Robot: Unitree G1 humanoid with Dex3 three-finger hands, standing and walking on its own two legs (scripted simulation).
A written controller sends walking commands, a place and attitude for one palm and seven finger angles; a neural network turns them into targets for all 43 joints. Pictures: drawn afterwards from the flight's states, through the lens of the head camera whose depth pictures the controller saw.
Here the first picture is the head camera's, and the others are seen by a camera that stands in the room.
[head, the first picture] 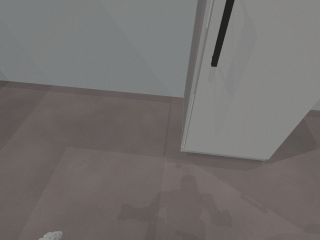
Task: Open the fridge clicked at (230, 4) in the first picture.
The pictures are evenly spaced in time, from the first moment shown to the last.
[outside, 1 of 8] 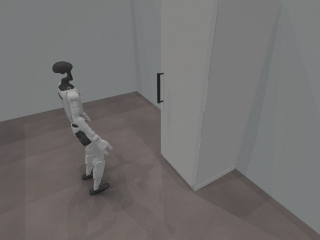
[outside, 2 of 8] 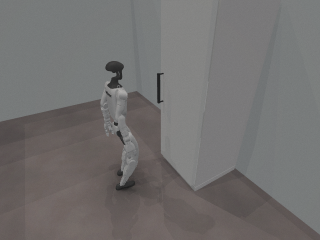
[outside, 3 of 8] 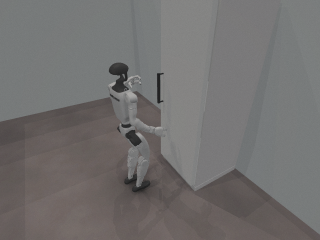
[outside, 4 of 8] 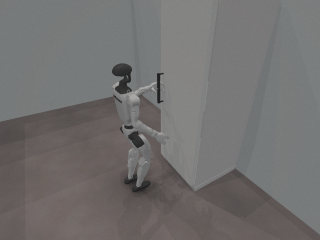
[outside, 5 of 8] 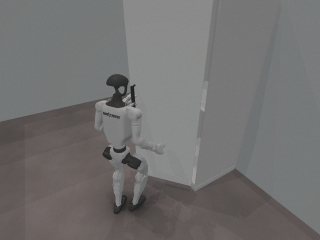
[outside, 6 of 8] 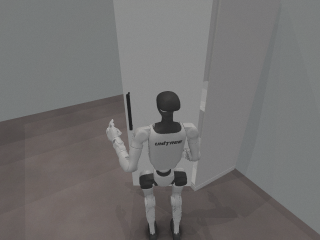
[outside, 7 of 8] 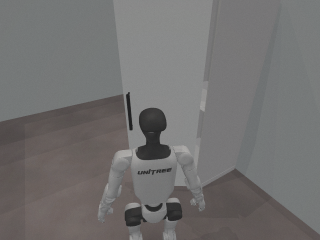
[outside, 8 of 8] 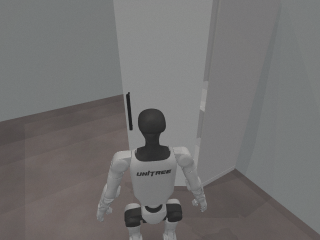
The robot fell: no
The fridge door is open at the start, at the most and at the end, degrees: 0 62 58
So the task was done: yes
